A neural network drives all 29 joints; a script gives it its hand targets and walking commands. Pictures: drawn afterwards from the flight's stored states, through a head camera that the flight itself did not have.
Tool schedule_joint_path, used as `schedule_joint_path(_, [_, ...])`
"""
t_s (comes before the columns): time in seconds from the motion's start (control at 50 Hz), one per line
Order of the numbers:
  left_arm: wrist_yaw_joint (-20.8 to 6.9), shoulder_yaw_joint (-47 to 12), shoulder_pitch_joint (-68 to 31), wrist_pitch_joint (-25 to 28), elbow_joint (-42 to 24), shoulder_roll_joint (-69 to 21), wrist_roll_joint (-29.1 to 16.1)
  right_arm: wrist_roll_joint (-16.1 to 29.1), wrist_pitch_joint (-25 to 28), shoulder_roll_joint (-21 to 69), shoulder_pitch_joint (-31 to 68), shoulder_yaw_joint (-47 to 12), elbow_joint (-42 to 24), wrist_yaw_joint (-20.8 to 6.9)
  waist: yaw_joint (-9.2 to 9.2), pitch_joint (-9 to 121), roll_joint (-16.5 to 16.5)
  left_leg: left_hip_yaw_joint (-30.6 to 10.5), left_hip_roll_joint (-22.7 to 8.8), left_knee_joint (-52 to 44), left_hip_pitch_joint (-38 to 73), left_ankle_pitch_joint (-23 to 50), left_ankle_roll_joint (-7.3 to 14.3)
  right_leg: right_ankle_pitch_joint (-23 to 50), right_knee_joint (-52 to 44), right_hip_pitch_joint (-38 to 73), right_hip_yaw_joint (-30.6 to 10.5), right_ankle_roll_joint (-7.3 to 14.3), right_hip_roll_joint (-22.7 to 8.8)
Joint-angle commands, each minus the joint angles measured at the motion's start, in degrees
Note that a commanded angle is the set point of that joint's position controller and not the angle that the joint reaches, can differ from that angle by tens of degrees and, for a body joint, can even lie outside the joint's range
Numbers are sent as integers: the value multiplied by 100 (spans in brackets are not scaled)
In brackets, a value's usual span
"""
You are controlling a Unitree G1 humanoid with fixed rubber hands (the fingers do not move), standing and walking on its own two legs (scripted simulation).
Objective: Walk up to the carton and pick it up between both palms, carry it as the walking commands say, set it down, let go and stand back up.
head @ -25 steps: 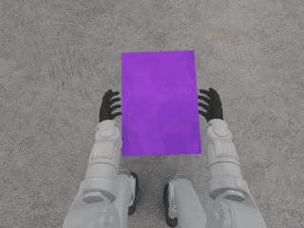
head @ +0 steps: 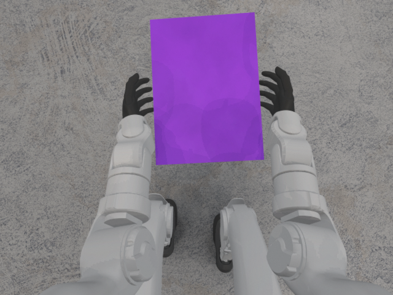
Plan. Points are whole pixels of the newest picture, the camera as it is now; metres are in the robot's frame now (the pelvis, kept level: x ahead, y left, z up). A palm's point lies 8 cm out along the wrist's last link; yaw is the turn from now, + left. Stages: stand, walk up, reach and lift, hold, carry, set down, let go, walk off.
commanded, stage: set down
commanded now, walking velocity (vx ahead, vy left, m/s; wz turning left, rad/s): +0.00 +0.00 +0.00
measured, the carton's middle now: (205, 100) +0.52 -0.02 -0.18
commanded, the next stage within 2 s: none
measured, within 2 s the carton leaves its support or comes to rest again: rests again in 2.00 s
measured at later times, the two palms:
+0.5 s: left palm (143, 112) +0.48 +0.12 -0.17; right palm (268, 110) +0.49 -0.16 -0.17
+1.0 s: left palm (153, 113) +0.51 +0.11 -0.26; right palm (261, 112) +0.51 -0.18 -0.25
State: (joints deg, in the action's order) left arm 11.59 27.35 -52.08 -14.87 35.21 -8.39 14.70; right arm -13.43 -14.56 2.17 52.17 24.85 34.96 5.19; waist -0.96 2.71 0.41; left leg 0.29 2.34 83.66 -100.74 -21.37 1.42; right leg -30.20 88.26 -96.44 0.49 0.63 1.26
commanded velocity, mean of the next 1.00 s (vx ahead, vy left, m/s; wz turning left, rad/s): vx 0.00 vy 0.00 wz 0.00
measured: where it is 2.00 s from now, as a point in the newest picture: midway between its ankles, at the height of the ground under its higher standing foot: (194, 245)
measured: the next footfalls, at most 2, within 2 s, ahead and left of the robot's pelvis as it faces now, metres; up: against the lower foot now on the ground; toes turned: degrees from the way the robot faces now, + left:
none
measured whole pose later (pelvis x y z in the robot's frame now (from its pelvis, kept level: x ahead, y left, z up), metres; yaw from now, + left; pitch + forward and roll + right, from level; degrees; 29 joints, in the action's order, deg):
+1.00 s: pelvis +0.00 +0.00 -0.10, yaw -1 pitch +47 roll +0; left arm 9.6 27.8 -69.2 -16.5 37.2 -1.6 14.3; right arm -12.6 -15.6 -5.0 69.1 25.4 38.0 0.5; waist -1.0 -7.2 1.0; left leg 0.3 2.3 101.9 -122.9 -25.5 0.7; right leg -35.1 106.9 -118.3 0.7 0.6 2.3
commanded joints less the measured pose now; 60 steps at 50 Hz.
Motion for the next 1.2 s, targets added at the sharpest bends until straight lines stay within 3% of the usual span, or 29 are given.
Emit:
schedule_joint_path(0.0, [-1634,-3140,-3806,-11,476,-4836,-602,309,-68,4801,3310,-2362,1310,-2004,-295,5292,242,-375,618,-7,3706,811,-285,1002,-536,212,20,35,867])
schedule_joint_path(0.1, [-1702,-3015,-4050,-16,598,-4698,-596,420,-13,4696,3814,-2452,1075,-2022,-204,5364,207,-232,664,256,3385,786,-289,952,-418,144,32,31,830])
schedule_joint_path(0.12, [-1693,-2991,-4116,-4,526,-4507,-530,470,-51,4818,3801,-2431,1196,-2045,-34,5268,222,-197,663,289,3346,831,-258,975,-371,86,-17,-1,843])
schedule_joint_path(0.18, [-1734,-3050,-3933,48,567,-4498,-632,625,42,4633,4086,-2668,656,-2007,-101,5684,-44,-193,666,434,3394,1280,-243,1290,-261,180,52,-80,837])
schedule_joint_path(0.2, [-1745,-3165,-4089,56,529,-4634,-744,589,64,4513,4149,-2621,647,-1967,-208,5574,140,-204,702,480,3200,1130,-256,1200,-184,119,43,-21,844])
schedule_joint_path(0.26, [-1767,-3284,-4203,133,330,-4392,-881,773,100,4640,4266,-2970,337,-1910,-54,6126,-151,-146,709,656,2984,1557,-227,1697,-70,584,-21,-84,832])
schedule_joint_path(0.3, [-1749,-3241,-4384,134,337,-4180,-874,753,17,4648,4230,-2872,592,-1898,22,5809,-145,-116,706,702,2848,1406,-195,1501,-4,310,-11,-105,820])
schedule_joint_path(0.34, [-1763,-3331,-4388,117,404,-4274,-945,744,29,4502,4111,-2833,675,-1876,-103,5789,74,-102,690,786,2780,1415,-244,1553,72,264,-37,-65,820])
schedule_joint_path(0.36, [-1779,-3184,-4353,121,513,-4149,-892,701,-9,4689,4122,-2869,743,-1856,-55,5693,-164,-13,699,845,2478,1348,-223,1536,9,368,-75,-113,809])
schedule_joint_path(0.42, [-1834,-3043,-4166,94,798,-4213,-821,556,-6,4476,4085,-2667,947,-1847,-152,5250,-89,-54,713,896,2190,1273,-224,1464,199,65,7,-102,804])
schedule_joint_path(0.46, [-1823,-3007,-4220,74,797,-4144,-800,601,57,4188,4117,-2589,905,-1875,-215,5271,174,-89,684,1024,2374,1367,-259,1402,269,-292,23,-56,802])
schedule_joint_path(0.48, [-1848,-2977,-4143,56,904,-4238,-762,661,76,4292,4209,-2688,759,-1866,-48,5339,206,-1,726,1034,2305,1423,-273,1486,229,-160,-29,-57,807])
schedule_joint_path(0.5, [-1835,-3089,-4137,82,809,-4274,-883,657,82,4237,4172,-2749,636,-1880,-200,5594,31,-150,686,1034,2594,1587,-240,1569,328,-146,65,-68,810])
schedule_joint_path(0.52, [-1821,-3019,-4184,95,647,-4163,-829,759,78,4281,4325,-2883,457,-1884,-22,5647,-32,-116,667,1131,2560,1769,-215,1691,339,-130,-13,-91,784])
schedule_joint_path(0.56, [-1730,-3191,-4649,173,357,-4050,-988,900,126,4284,4550,-3004,373,-1908,-51,5949,-38,-154,647,1260,2771,1845,-243,1659,451,-182,18,-70,801])
schedule_joint_path(0.58, [-1744,-3266,-4705,161,334,-4018,-974,1011,160,4090,4774,-3014,185,-1905,-6,5968,275,-118,643,1293,2753,1793,-246,1648,532,-321,33,-63,779])
schedule_joint_path(0.66, [-1684,-3419,-4835,239,207,-3803,-1167,1078,184,4011,4760,-3194,285,-1861,6,6140,-4,-154,629,1528,2816,2113,-240,1862,704,-217,6,-92,759])
schedule_joint_path(0.68, [-1683,-3237,-4648,142,793,-3826,-1079,894,151,3708,4596,-2907,752,-1856,-231,5502,171,-180,599,1507,2735,1772,-307,1388,698,-641,117,-63,745])
schedule_joint_path(0.7, [-1703,-3072,-4715,149,720,-3772,-995,914,142,3748,4779,-2937,776,-1839,-75,5107,-16,-110,644,1538,2210,1625,-268,1382,644,-625,18,-60,734])
schedule_joint_path(0.72, [-1681,-3022,-4729,147,784,-3776,-968,920,142,3852,4703,-2843,883,-1866,13,5223,129,-106,633,1514,2276,1478,-278,1336,746,-579,11,-44,735])
schedule_joint_path(0.74, [-1669,-2973,-4662,140,940,-3799,-977,777,100,3714,4537,-2736,1004,-1886,-149,5030,-8,-180,614,1557,2306,1467,-238,1195,812,-838,85,-37,739])
schedule_joint_path(0.8, [-1656,-2889,-4810,159,795,-3787,-927,922,144,3749,4818,-2795,834,-1908,26,5418,155,-113,618,1753,2656,1710,-247,1247,934,-793,67,-39,717])
schedule_joint_path(0.88, [-1668,-2837,-5026,95,1025,-3651,-933,856,90,3592,4916,-2673,1137,-1941,-165,4886,70,-119,585,1847,2360,1428,-260,1077,1003,-1012,109,-27,677])
schedule_joint_path(0.94, [-1679,-2855,-5101,179,749,-3566,-1014,1013,152,3559,5161,-2863,795,-1917,29,5241,57,-11,632,2073,2288,1573,-220,1310,1183,-678,21,-37,686])
schedule_joint_path(1.06, [-1634,-3026,-5542,248,557,-3321,-1238,1199,259,3236,5553,-3075,611,-1803,16,5244,43,-59,604,2398,2183,1848,-194,1486,1480,-776,23,-56,594])
schedule_joint_path(1.08, [-1588,-3227,-5650,266,342,-3208,-1312,1379,283,3223,5751,-3328,251,-1788,60,5931,44,-129,536,2542,2946,2262,-194,1638,1592,-678,56,-82,550])
schedule_joint_path(1.12, [-1608,-3071,-5508,269,636,-3199,-1290,1348,247,3341,5655,-3400,630,-1744,176,5544,-125,22,562,2588,2180,1826,-187,1614,1634,-378,-26,-100,527])
schedule_joint_path(1.14, [-1632,-2999,-5522,241,827,-3057,-1300,1291,222,3148,5689,-3272,819,-1741,74,5350,-192,-11,543,2546,2057,1638,-176,1494,1733,-455,77,-126,521])
schedule_joint_path(1.18, [-1601,-3122,-5818,293,442,-2958,-1394,1434,296,3039,6006,-3432,287,-1703,89,5710,-200,-61,519,2700,2450,2049,-166,1648,1824,-478,84,-125,506])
